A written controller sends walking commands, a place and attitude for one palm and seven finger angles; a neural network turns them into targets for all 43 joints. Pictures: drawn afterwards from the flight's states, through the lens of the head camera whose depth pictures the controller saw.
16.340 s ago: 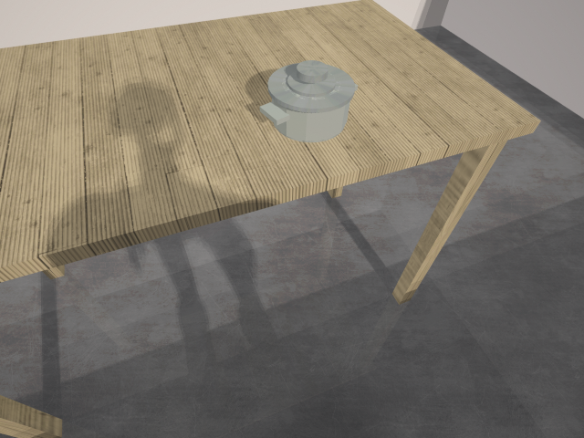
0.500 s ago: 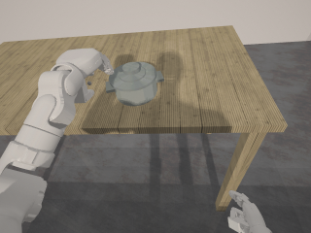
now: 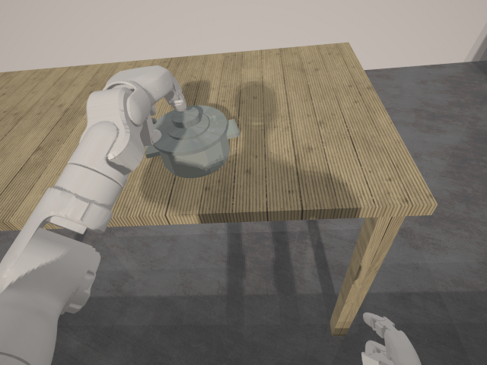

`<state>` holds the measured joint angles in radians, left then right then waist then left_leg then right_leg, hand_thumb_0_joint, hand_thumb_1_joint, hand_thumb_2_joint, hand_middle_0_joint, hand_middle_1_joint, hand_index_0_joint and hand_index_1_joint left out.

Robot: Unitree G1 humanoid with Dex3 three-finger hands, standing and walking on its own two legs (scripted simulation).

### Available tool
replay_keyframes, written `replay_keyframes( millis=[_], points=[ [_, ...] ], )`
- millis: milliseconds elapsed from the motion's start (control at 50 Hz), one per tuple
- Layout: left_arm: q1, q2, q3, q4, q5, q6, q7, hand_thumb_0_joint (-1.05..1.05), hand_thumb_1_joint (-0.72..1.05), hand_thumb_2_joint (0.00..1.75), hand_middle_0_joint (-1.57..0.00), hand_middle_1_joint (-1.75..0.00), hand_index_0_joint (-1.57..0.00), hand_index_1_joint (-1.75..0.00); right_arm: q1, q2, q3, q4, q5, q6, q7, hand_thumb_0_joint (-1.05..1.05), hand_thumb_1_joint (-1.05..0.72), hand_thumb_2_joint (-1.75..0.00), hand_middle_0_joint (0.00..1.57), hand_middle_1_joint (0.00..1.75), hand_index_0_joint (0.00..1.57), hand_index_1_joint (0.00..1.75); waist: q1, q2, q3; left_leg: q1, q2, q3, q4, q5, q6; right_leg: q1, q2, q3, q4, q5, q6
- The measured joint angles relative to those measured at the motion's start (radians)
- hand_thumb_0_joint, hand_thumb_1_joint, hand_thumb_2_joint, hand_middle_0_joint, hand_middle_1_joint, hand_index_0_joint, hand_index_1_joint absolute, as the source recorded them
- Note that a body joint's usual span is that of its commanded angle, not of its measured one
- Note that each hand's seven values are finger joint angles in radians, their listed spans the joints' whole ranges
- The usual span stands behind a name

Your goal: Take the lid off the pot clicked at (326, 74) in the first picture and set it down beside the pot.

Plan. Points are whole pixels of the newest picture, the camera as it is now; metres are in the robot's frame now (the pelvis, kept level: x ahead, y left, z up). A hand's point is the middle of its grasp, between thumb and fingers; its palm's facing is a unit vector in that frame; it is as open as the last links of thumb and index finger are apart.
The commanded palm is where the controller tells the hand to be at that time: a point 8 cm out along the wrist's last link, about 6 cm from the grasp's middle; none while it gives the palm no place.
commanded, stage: move the open hand above the knob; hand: left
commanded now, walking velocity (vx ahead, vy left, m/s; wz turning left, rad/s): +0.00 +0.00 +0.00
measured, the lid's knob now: (185, 117) +0.53 +0.14 +0.16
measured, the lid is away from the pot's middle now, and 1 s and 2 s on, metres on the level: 0.00 0.00 0.00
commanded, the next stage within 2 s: none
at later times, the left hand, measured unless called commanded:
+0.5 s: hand (174, 90) +0.49 +0.13 +0.23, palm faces -0.24 -0.06 -0.97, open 10.0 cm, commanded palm +0.48 +0.14 +0.29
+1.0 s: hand (171, 91) +0.49 +0.14 +0.23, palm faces -0.24 -0.04 -0.97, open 10.0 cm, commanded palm +0.48 +0.14 +0.29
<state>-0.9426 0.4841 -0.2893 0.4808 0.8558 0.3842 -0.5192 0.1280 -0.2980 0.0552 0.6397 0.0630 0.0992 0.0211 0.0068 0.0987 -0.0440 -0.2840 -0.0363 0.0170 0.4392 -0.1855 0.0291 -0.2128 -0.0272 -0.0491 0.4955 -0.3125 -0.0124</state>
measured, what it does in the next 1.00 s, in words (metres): stands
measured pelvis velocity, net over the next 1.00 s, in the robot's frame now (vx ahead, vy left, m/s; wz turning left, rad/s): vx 0.01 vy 0.01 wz -0.02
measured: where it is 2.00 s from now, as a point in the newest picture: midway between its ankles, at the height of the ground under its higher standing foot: outside the picture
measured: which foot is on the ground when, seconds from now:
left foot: down 0.00-1.00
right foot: down 0.00-1.00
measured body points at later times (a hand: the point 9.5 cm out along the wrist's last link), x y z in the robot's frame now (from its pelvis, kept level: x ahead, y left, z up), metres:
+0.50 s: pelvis +0.01 +0.01 +0.00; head +0.03 -0.02 +0.45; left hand +0.50 +0.13 +0.29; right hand +0.11 -0.25 -0.13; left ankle +0.03 +0.11 -0.74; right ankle -0.03 -0.11 -0.74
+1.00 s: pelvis +0.01 +0.01 +0.00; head +0.03 -0.02 +0.45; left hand +0.50 +0.14 +0.28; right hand +0.11 -0.24 -0.13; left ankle +0.03 +0.11 -0.74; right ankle -0.03 -0.11 -0.74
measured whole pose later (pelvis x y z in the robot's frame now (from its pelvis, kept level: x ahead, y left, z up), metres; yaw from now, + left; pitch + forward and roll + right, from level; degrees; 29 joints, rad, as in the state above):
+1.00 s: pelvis +0.01 +0.01 +0.00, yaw -1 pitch +6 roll +1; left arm -1.27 0.42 -0.31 0.96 0.92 0.33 -0.46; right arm 0.25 -0.28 0.03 0.70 0.05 0.08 0.00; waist -0.06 0.07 -0.07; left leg -0.33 -0.04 0.04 0.41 -0.19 0.05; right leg -0.26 -0.03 -0.03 0.46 -0.30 0.00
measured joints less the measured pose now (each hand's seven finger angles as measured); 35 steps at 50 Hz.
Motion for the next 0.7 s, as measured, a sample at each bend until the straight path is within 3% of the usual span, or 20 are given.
replay_keyframes(
  millis=[280, 380, 540, 700],
  points=[
    [-0.182, -0.038, -0.036, 0.243, 0.022, 0.014, 0.001, 0.00, -0.38, 1.70, -0.88, -0.08, -0.88, -0.08, 0.034, 0.002, -0.004, 0.030, -0.001, 0.009, -0.010, 0.01, -0.91, -0.90, 0.20, 0.30, 0.20, 0.30, -0.032, -0.017, -0.003, -0.020, -0.002, 0.000, 0.003, -0.008, 0.002, -0.017, -0.002, 0.001, -0.004, -0.004, 0.002],
    [-0.224, -0.047, -0.043, 0.287, 0.021, -0.022, 0.006, 0.00, -0.38, 1.70, -0.88, -0.08, -0.88, -0.08, 0.058, 0.007, -0.008, 0.041, -0.007, -0.006, -0.023, 0.01, -0.91, -0.90, 0.20, 0.30, 0.20, 0.30, -0.052, -0.024, 0.001, -0.030, -0.003, 0.001, 0.000, -0.007, 0.006, -0.025, -0.003, 0.002, -0.010, -0.001, 0.005],
    [-0.356, -0.053, -0.022, 0.487, 0.057, -0.038, 0.053, 0.00, -0.38, 1.70, -0.88, -0.08, -0.88, -0.08, 0.112, 0.013, -0.017, 0.069, -0.010, -0.014, -0.026, 0.01, -0.91, -0.90, 0.20, 0.30, 0.20, 0.30, -0.085, -0.035, -0.013, -0.051, -0.002, 0.015, -0.012, -0.006, 0.011, -0.050, -0.002, 0.016, -0.027, 0.008, 0.010],
    [-0.331, -0.071, 0.029, 0.480, 0.056, -0.062, 0.051, 0.00, -0.38, 1.70, -0.88, -0.08, -0.88, -0.08, 0.158, 0.004, -0.028, 0.084, -0.019, -0.005, -0.016, 0.01, -0.91, -0.90, 0.20, 0.30, 0.20, 0.30, -0.090, -0.023, -0.027, -0.046, -0.005, 0.031, -0.026, -0.010, 0.019, -0.049, -0.005, 0.033, -0.042, 0.011, 0.019]
  ],
)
